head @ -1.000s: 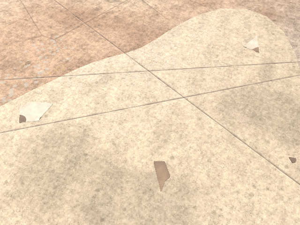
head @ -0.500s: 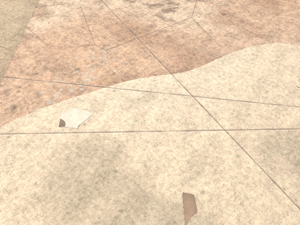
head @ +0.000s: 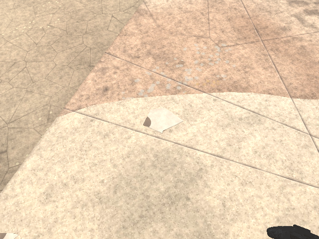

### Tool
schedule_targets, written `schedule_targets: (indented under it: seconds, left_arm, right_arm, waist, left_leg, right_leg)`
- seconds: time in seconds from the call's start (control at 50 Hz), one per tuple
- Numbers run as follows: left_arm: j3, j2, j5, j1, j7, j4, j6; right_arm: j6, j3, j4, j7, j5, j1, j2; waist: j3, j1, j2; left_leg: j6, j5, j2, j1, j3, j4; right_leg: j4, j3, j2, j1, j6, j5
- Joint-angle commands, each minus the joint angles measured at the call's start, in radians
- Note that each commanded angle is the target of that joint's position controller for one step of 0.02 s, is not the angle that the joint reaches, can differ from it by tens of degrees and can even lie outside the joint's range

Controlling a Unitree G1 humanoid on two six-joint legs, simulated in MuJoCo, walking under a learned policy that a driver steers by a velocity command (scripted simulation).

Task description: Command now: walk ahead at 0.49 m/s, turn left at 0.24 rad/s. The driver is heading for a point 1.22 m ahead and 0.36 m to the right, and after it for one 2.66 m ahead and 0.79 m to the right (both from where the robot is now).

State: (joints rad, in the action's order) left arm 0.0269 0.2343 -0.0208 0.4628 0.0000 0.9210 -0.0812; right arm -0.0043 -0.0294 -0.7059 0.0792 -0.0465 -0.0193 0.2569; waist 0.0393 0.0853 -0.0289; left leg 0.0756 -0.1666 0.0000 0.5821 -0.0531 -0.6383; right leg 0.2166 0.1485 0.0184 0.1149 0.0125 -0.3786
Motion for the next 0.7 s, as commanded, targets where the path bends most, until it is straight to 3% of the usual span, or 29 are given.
schedule_targets:
  seconds: [0.02,0.04,0.06,0.08,0.1,0.12,0.14,0.16,0.2,0.26,0.36,0.44,0.5,0.54,0.56,0.58,0.6,0.62,0.64,0.66,0.68,0.7]
  left_arm:
    - [0.037,0.198,0.007,0.016,-0.011,-0.006,0.004]
    - [0.032,0.191,0.014,0.006,-0.013,-0.010,0.007]
    - [0.009,0.111,0.027,0.023,-0.004,-0.061,0.003]
    - [0.013,0.093,0.033,0.069,0.003,-0.074,0.004]
    - [0.038,0.177,0.019,-0.041,-0.003,-0.085,0.008]
    - [0.027,0.137,0.028,-0.092,0.002,-0.098,-0.001]
    - [0.025,0.118,0.027,-0.086,0.006,-0.082,0.000]
    - [0.028,0.109,0.010,-0.071,0.009,-0.070,0.016]
    - [0.027,0.080,-0.008,-0.019,0.023,-0.037,0.047]
    - [0.032,0.065,-0.007,-0.093,0.039,-0.058,0.062]
    - [0.020,0.044,-0.004,-0.284,0.051,-0.121,0.053]
    - [0.003,0.030,-0.009,-0.421,0.062,-0.174,0.050]
    - [0.009,0.055,-0.012,-0.388,0.056,-0.178,0.052]
    - [0.026,0.089,-0.016,-0.249,0.047,-0.142,0.052]
    - [0.042,0.119,-0.021,-0.129,0.041,-0.106,0.045]
    - [0.070,0.186,-0.033,0.013,0.027,-0.072,0.044]
    - [0.102,0.303,-0.030,-0.021,0.013,-0.084,0.053]
    - [0.102,0.278,0.014,-0.003,0.015,-0.087,0.062]
    - [0.094,0.248,0.018,-0.079,0.007,-0.088,0.064]
    - [0.081,0.192,0.016,-0.127,0.007,-0.090,0.064]
    - [0.073,0.164,0.016,-0.173,0.004,-0.097,0.057]
    - [0.065,0.147,0.020,-0.196,0.001,-0.103,0.049]
  right_arm:
    - [-0.030,-0.023,0.011,-0.026,-0.004,-0.134,0.088]
    - [-0.041,-0.038,-0.045,-0.040,-0.016,-0.294,0.124]
    - [-0.044,-0.063,-0.069,-0.058,-0.035,-0.434,0.220]
    - [-0.035,-0.078,-0.078,-0.064,0.003,-0.451,0.274]
    - [-0.031,-0.076,-0.075,-0.071,0.026,-0.391,0.243]
    - [-0.039,-0.058,-0.082,-0.075,0.025,-0.321,0.179]
    - [-0.049,-0.042,-0.087,-0.074,0.019,-0.274,0.122]
    - [-0.060,-0.031,-0.095,-0.075,0.022,-0.248,0.092]
    - [-0.080,-0.022,-0.108,-0.076,0.023,-0.242,0.068]
    - [-0.101,-0.027,-0.138,-0.076,0.031,-0.274,0.085]
    - [-0.109,-0.015,-0.171,-0.082,0.032,-0.311,0.067]
    - [-0.104,-0.013,-0.214,-0.100,0.033,-0.390,0.088]
    - [-0.091,-0.018,-0.230,-0.116,0.026,-0.397,0.126]
    - [-0.073,-0.026,-0.225,-0.126,0.017,-0.376,0.158]
    - [-0.065,-0.029,-0.216,-0.124,0.016,-0.364,0.168]
    - [-0.066,-0.028,-0.191,-0.117,0.021,-0.338,0.163]
    - [-0.075,-0.004,-0.134,-0.089,0.028,-0.418,0.032]
    - [-0.088,-0.019,-0.104,-0.084,0.021,-0.288,0.118]
    - [-0.104,-0.014,-0.072,-0.080,0.031,-0.222,0.112]
    - [-0.113,-0.015,-0.074,-0.079,0.033,-0.229,0.118]
    - [-0.102,-0.016,-0.083,-0.083,0.027,-0.236,0.114]
    - [-0.079,-0.014,-0.084,-0.086,0.012,-0.264,0.106]
  waist:
    - [-0.081,-0.141,0.158]
    - [-0.176,-0.213,0.138]
    - [-0.328,-0.245,-0.017]
    - [-0.449,-0.202,-0.184]
    - [-0.325,-0.208,-0.043]
    - [-0.179,-0.173,-0.027]
    - [-0.092,-0.132,0.007]
    - [-0.049,-0.097,-0.012]
    - [-0.032,-0.067,-0.036]
    - [0.014,-0.060,-0.045]
    - [0.063,-0.089,-0.036]
    - [0.078,-0.129,-0.020]
    - [0.024,-0.097,-0.047]
    - [-0.058,-0.031,-0.074]
    - [-0.124,0.024,-0.063]
    - [-0.200,0.098,0.011]
    - [-0.277,-0.009,0.275]
    - [-0.309,0.053,0.106]
    - [-0.145,0.017,0.065]
    - [-0.063,-0.030,0.000]
    - [-0.001,-0.073,-0.026]
    - [0.000,-0.104,-0.022]
  left_leg:
    - [0.077,-0.029,0.100,-0.320,-0.078,0.126]
    - [0.104,0.018,0.063,-0.573,-0.029,0.155]
    - [0.173,-0.130,-0.215,-0.892,0.297,0.168]
    - [0.278,-0.008,-0.443,-1.014,0.761,0.290]
    - [0.252,0.097,-0.388,-0.915,0.617,0.292]
    - [0.227,0.182,-0.348,-0.757,0.457,0.314]
    - [0.176,0.235,-0.296,-0.621,0.350,0.355]
    - [0.140,0.255,-0.256,-0.535,0.275,0.386]
    - [0.114,0.265,-0.223,-0.451,0.189,0.441]
    - [0.099,0.279,-0.208,-0.446,0.098,0.505]
    - [0.057,0.404,-0.168,-0.473,-0.047,0.516]
    - [0.037,0.554,-0.202,-0.591,-0.096,0.487]
    - [0.012,0.940,-0.225,-0.707,-0.135,0.333]
    - [0.009,1.104,-0.242,-0.717,-0.152,0.097]
    - [0.014,0.999,-0.238,-0.655,-0.154,-0.096]
    - [0.001,0.702,-0.199,-0.470,-0.171,-0.393]
    - [-0.053,-0.335,0.014,0.007,-0.127,-0.788]
    - [-0.045,-0.341,0.040,0.155,0.091,-0.879]
    - [-0.040,-0.217,-0.033,0.206,0.120,-0.802]
    - [-0.043,-0.160,-0.066,0.151,0.105,-0.700]
    - [-0.059,-0.154,-0.083,0.088,0.098,-0.639]
    - [-0.082,-0.163,-0.088,0.009,0.095,-0.599]
  right_leg:
    - [0.283,-0.044,0.220,-0.051,-0.122,1.156]
    - [0.484,-0.018,0.198,-0.180,-0.106,1.024]
    - [0.814,-0.001,0.130,-0.467,-0.080,0.548]
    - [1.118,-0.072,-0.040,-0.700,-0.053,-0.141]
    - [1.155,-0.188,0.013,-0.783,-0.068,-0.065]
    - [1.108,-0.201,0.044,-0.787,-0.077,-0.001]
    - [1.022,-0.200,0.072,-0.739,-0.080,0.033]
    - [0.965,-0.202,0.085,-0.691,-0.075,0.047]
    - [0.932,-0.196,0.073,-0.623,-0.066,0.078]
    - [0.888,-0.191,0.074,-0.712,-0.058,0.183]
    - [0.639,-0.137,0.055,-0.763,-0.051,0.397]
    - [0.454,-0.045,0.025,-0.742,-0.083,0.421]
    - [0.409,0.009,-0.049,-0.654,-0.138,0.290]
    - [0.393,0.018,-0.106,-0.505,-0.187,0.178]
    - [0.330,-0.012,-0.124,-0.349,-0.219,0.167]
    - [0.259,-0.169,-0.020,-0.123,-0.279,0.120]
    - [0.249,-0.695,0.295,0.215,-0.458,0.216]
    - [0.116,-0.879,0.313,0.226,-0.491,0.162]
    - [0.066,-0.731,0.299,0.085,-0.442,0.176]
    - [0.036,-0.644,0.260,-0.057,-0.393,0.262]
    - [0.034,-0.552,0.214,-0.171,-0.356,0.466]
    - [0.037,-0.474,0.177,-0.250,-0.343,0.651]
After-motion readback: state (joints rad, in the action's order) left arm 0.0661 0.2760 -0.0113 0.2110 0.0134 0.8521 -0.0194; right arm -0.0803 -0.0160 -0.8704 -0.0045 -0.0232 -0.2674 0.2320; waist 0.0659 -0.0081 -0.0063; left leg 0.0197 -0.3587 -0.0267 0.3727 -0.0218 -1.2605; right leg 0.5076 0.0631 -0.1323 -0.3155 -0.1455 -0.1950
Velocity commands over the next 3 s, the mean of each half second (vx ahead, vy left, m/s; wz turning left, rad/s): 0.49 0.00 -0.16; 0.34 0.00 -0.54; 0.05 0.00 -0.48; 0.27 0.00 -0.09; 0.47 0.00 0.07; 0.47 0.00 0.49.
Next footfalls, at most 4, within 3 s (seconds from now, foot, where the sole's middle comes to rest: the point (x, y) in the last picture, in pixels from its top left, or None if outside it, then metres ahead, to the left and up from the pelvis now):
0.04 left None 0.18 0.09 -0.77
0.58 right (202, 232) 0.47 -0.08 -0.77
1.06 left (186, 173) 0.72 0.00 -0.77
1.48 right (216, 217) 0.53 -0.13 -0.77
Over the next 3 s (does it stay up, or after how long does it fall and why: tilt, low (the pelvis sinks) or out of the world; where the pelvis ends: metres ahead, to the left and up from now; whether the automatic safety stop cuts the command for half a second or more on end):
stays up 1.04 -0.39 -0.01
